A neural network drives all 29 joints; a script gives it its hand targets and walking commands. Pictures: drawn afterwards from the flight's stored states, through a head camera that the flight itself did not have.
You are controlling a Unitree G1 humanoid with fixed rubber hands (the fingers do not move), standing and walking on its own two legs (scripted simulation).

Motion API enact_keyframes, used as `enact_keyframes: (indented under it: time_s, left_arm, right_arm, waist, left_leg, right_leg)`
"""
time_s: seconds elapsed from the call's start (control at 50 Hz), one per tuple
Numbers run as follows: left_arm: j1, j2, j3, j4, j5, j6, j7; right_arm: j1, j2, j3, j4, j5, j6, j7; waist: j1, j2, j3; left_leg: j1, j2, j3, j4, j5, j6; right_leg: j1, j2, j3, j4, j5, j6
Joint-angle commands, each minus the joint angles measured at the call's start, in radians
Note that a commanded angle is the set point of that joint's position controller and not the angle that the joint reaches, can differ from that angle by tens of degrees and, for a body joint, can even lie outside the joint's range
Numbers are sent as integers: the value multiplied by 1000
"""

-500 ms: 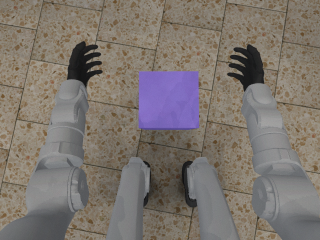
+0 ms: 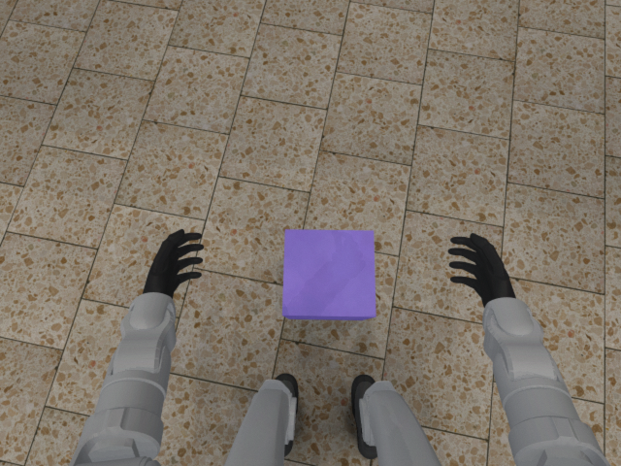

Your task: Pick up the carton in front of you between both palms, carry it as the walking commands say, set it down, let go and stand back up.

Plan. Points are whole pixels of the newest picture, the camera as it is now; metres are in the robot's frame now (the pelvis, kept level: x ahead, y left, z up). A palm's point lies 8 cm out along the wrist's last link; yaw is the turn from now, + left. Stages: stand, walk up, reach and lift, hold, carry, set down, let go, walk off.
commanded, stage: let go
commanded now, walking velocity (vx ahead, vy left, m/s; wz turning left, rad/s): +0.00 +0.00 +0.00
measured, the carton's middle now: (327, 279) +0.41 -0.01 -0.59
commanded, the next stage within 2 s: stand in 0.84 s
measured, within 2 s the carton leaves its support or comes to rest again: neither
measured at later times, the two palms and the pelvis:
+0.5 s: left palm (109, 406) +0.20 +0.23 +0.00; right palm (588, 411) +0.20 -0.24 +0.00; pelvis +0.04 -0.01 +0.07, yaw +0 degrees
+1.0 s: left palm (75, 432) +0.17 +0.26 -0.02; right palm (620, 429) +0.18 -0.28 -0.01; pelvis +0.03 -0.01 +0.06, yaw +0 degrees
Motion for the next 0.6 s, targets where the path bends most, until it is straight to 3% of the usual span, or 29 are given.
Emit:
enact_keyframes:
  time_s: [0.0,0.16,0.28,0.42,0.58]
  left_arm:
    - [18,79,-10,-113,-15,-41,-5]
    - [337,75,-53,-148,-33,-82,-4]
    - [516,80,-78,-214,-36,-90,-11]
    - [584,89,-113,-267,-42,-32,-28]
    - [554,101,-112,-291,-30,65,-50]
  right_arm:
    - [40,-82,9,-100,18,-40,10]
    - [341,-100,56,-146,41,-83,19]
    - [513,-114,83,-215,42,-89,29]
    - [561,-130,105,-258,49,-33,46]
    - [537,-136,99,-266,31,66,61]
  waist:
    - [-1,34,-610]
    - [1,19,-432]
    - [-1,9,-256]
    - [9,8,3]
    - [2,-5,166]
  left_leg:
    - [539,10,-2,-90,455,-28]
    - [741,12,-13,-234,556,-23]
    - [885,8,2,-375,503,-28]
    - [971,4,17,-493,318,-25]
    - [1004,7,33,-512,159,-20]
  right_leg:
    - [414,11,-16,-91,388,11]
    - [636,5,-1,-238,484,14]
    - [850,3,-5,-371,499,12]
    - [946,0,-10,-494,322,10]
    - [975,-7,-19,-519,158,5]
